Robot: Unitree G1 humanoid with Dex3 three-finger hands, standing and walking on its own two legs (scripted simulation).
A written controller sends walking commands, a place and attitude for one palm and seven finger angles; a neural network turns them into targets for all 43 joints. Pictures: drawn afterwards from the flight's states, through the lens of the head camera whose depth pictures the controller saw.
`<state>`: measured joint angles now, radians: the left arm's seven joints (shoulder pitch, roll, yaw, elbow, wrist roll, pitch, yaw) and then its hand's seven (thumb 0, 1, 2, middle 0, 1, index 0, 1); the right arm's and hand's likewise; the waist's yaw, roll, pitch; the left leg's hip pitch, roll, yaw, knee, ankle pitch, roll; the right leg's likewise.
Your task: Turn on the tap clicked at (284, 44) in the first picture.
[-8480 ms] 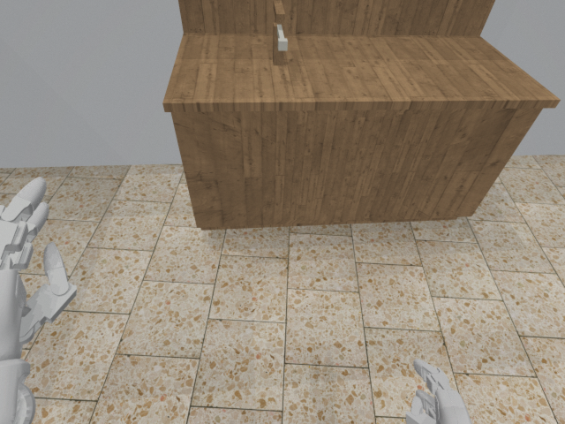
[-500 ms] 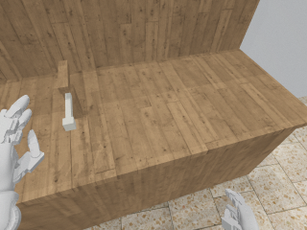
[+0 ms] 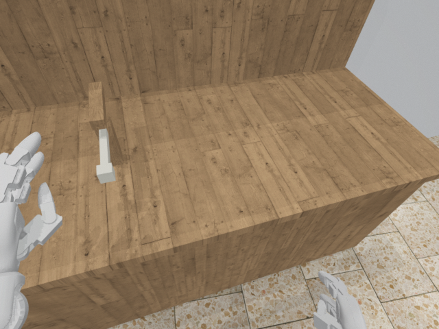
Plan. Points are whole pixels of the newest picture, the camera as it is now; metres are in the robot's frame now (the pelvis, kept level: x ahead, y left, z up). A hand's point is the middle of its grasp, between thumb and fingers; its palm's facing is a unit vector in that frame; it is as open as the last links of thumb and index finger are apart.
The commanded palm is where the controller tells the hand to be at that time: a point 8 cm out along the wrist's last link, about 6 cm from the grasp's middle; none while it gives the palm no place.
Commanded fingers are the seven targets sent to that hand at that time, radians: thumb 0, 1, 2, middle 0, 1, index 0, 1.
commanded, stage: shuffle to correct the standing spot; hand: left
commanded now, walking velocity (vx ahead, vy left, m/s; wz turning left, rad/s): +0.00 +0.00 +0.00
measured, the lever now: (106, 173) +0.37 +0.26 +0.05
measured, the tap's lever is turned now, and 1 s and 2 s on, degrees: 0 0 0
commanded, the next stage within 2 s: come to a stop and stand still in 0.44 s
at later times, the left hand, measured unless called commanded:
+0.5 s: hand (96, 203) +0.24 +0.20 +0.16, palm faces +0.33 -0.87 -0.38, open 7.4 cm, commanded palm +0.18 +0.24 +0.17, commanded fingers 0.00 0.90 0.90 -0.20 -0.30 -0.20 -0.30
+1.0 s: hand (98, 226) +0.21 +0.19 +0.15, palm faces +0.39 -0.84 -0.37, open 7.4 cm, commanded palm +0.16 +0.23 +0.17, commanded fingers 0.00 0.90 0.90 -0.20 -0.30 -0.20 -0.30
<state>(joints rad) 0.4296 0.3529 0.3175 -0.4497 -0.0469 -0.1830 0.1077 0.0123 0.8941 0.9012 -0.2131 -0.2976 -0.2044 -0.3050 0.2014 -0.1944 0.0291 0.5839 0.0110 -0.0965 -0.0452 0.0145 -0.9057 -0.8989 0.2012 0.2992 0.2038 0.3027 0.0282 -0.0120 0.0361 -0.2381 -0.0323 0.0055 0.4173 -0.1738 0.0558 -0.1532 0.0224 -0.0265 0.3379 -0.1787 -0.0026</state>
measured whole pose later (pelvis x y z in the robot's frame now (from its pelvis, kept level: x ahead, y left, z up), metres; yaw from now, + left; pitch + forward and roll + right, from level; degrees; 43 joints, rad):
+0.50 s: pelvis +0.02 -0.04 +0.00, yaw +0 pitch +1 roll -1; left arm 0.45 0.38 0.35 -0.50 -0.08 -0.16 0.09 0.01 0.89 0.90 -0.21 -0.30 -0.20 -0.30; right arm 0.20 -0.18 0.02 0.56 0.01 -0.06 -0.02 0.01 -0.90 -0.90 0.20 0.30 0.21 0.30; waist 0.01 -0.01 0.03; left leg -0.25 0.01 -0.01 0.46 -0.22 0.00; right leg -0.16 0.07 -0.04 0.37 -0.23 -0.06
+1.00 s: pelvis +0.00 -0.05 -0.01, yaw +1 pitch -1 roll -1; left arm 0.47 0.34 0.31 -0.47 -0.08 -0.15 0.12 0.01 0.89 0.90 -0.21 -0.30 -0.21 -0.31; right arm 0.17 -0.24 -0.01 0.58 0.03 -0.03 -0.04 0.01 -0.91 -0.90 0.20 0.30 0.20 0.30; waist 0.03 0.04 0.04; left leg -0.27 0.03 -0.03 0.50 -0.23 0.01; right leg -0.18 0.09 -0.06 0.41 -0.23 -0.07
